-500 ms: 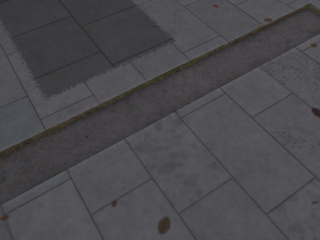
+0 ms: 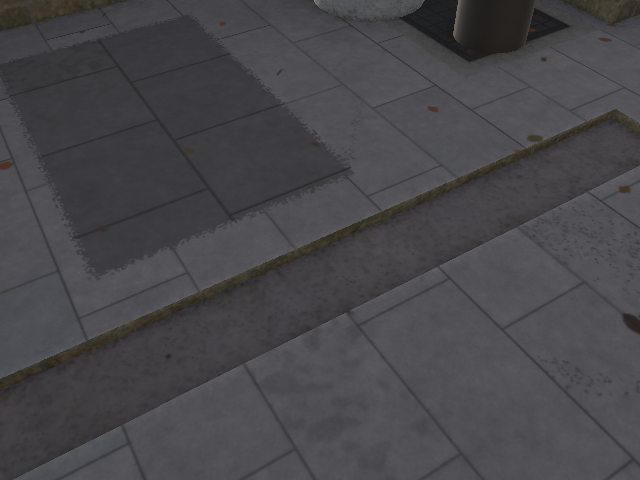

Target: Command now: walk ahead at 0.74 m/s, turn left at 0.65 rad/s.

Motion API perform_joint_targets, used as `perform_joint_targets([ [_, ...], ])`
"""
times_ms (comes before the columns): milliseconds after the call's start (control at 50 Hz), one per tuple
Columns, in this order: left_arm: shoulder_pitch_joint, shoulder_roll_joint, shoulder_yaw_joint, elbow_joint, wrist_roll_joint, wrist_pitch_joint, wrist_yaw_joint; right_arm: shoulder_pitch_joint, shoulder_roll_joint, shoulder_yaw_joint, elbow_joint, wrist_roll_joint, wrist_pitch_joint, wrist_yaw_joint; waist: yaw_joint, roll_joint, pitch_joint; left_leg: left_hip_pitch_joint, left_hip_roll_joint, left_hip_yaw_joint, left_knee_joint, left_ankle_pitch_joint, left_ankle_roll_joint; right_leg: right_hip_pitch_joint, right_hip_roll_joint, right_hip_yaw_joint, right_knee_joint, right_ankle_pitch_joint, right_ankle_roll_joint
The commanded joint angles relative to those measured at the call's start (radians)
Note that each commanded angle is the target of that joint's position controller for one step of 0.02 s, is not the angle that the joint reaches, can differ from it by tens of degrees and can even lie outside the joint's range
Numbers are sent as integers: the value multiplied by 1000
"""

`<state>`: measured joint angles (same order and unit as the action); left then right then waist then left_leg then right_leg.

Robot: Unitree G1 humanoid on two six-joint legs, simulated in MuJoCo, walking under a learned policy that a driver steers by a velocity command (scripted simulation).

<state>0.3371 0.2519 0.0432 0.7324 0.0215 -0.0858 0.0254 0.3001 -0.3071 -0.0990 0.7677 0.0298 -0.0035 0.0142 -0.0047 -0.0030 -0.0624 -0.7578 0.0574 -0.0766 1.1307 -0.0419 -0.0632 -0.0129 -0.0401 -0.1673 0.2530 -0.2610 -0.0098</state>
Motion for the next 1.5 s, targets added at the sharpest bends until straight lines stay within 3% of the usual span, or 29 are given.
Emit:
perform_joint_targets([
  [20,-32,163,49,-45,0,-20,1,-124,-44,3,-116,2,-16,9,25,-82,185,-240,67,0,-4,34,12,16,-307,117,-180,-153,-126],
  [200,-60,241,87,-1,-31,18,-32,-195,-38,36,-185,22,-17,54,11,-70,236,19,63,217,-297,-107,172,110,-277,-146,-102,377,-89],
  [260,-114,295,94,-16,-63,31,-41,217,-210,-52,-100,42,-1,29,-236,-106,-32,690,-141,302,-337,-190,264,-51,-232,-172,513,1053,-50],
  [280,-102,182,57,-32,-34,11,-34,362,-293,-84,-30,43,15,13,-256,69,-46,992,-116,120,-365,-219,290,-382,-148,-118,907,424,17],
  [300,-7,16,9,-121,-28,-34,-36,249,-393,-86,-69,31,3,13,-56,430,-157,1162,120,-578,-688,-680,502,-764,77,61,1321,-331,62],
  [320,-147,138,15,-157,-49,-77,-27,248,-280,-46,-130,14,-35,31,-138,193,-274,1144,208,-830,-896,-856,468,-804,54,309,1340,-261,23],
  [340,-270,183,27,-197,-87,-93,-20,249,-222,-34,-113,2,-58,37,-144,103,-112,1047,217,-788,-943,-788,414,-878,34,291,1288,-164,-8],
  [380,-238,140,15,-175,-41,-99,-9,144,-168,-11,-119,-15,-80,35,-40,-25,4,755,167,-603,-874,-578,384,-777,-54,306,1132,-58,-31],
  [420,-158,147,24,-150,-26,-69,-22,43,-132,5,-167,-25,-82,24,33,32,55,572,82,-467,-885,-510,390,-673,-75,320,1036,6,-15],
  [500,-316,133,17,-190,1,-42,-27,73,-107,21,-149,-3,-81,-18,-5,18,183,428,-5,-277,-947,-205,365,-650,-37,233,708,177,64],
  [580,-466,56,-9,-225,-12,-61,-55,151,-94,27,-85,1,-70,-38,-97,77,171,418,-32,-174,-955,-107,298,-494,31,150,353,488,79],
  [640,-504,102,12,-246,-38,-75,-66,181,-109,22,-33,7,-78,-39,-113,120,181,585,28,-192,-957,-55,283,-492,30,182,208,556,42],
  [700,-340,186,54,-200,-58,-75,-69,128,-148,10,-27,-39,-67,-41,-13,173,72,843,83,-145,-797,570,243,-435,82,109,274,386,-27],
  [740,-4,247,81,-126,-77,-48,-50,21,-179,4,-37,-73,-55,-31,184,191,-79,811,76,-68,-373,1003,212,-133,108,59,325,260,-93],
  [760,260,253,71,-60,-63,-28,-42,-43,-132,22,-62,-86,-57,-35,290,61,-197,569,37,-60,50,740,195,199,4,210,416,143,-143],
  [780,258,311,80,-29,-47,-43,-62,224,35,64,-67,-25,-77,-19,87,-566,-338,125,-190,-53,521,-342,70,539,-243,903,221,-242,-405],
  [800,211,177,59,-45,-40,-48,-66,154,-46,74,-81,13,-108,-6,119,-405,-273,-27,-142,-116,466,-379,117,520,-248,1163,-16,-513,-374],
  [820,139,130,48,-68,-29,-47,-61,-51,-123,61,-132,30,-129,3,133,-198,-113,-36,-82,-146,371,-324,145,367,-228,1013,7,-378,-320],
  [840,114,132,47,-61,-21,-47,-75,-181,-113,68,-168,-3,-145,6,109,41,-6,27,-71,-117,260,-310,163,167,-172,921,-6,-215,-295],
  [920,40,136,43,-51,-51,-39,-61,-188,-57,78,-176,-50,-154,10,-6,8,102,149,-20,-95,-102,-291,123,-91,-57,706,-60,45,-320],
  [1000,57,157,54,-19,-78,-29,-21,-377,-24,95,-240,-65,-172,21,40,3,193,290,-36,-49,-525,84,63,-349,8,570,-74,44,-247],
  [1100,160,150,53,17,-87,-4,-18,-407,-59,63,-267,-15,-157,2,63,-49,133,598,-84,-24,-604,116,37,-386,-13,620,1,-65,-171],
  [1160,64,124,38,-21,-40,-9,-37,28,-157,4,-193,-17,-161,-28,-193,-47,-116,1041,60,-128,-538,-156,128,-477,54,515,566,229,-79],
  [1180,185,9,-2,-56,-78,-18,-38,176,-239,-13,-150,-35,-144,-27,-147,325,-371,1346,347,-630,-675,-504,297,-697,140,391,957,-190,-28],
  [1200,207,50,-9,-63,-117,-9,-23,152,-226,-20,-133,-22,-130,-15,-121,387,-336,1289,390,-890,-816,-840,304,-839,46,347,1133,-196,-30],
  [1240,20,118,14,-66,-88,3,-13,30,-96,7,-132,-33,-116,-22,-116,105,-27,990,290,-538,-829,-499,235,-869,-38,297,1101,-54,-37],
  [1260,-39,110,19,-83,-56,7,-14,-1,-67,14,-119,-49,-115,-21,-94,70,29,876,256,-427,-848,-330,230,-829,-66,290,1060,-29,-39],
  [1320,-45,46,15,-109,-68,55,-36,-65,6,25,-66,-38,-112,-13,-6,119,112,700,214,-196,-918,-202,211,-769,-139,282,1022,-47,-42],
  [1500,-273,100,-1,-212,-56,45,-103,-66,-186,-9,-28,-28,-114,-21,-9,-10,210,723,152,277,-1007,378,141,-613,-47,72,523,344,-87],
])
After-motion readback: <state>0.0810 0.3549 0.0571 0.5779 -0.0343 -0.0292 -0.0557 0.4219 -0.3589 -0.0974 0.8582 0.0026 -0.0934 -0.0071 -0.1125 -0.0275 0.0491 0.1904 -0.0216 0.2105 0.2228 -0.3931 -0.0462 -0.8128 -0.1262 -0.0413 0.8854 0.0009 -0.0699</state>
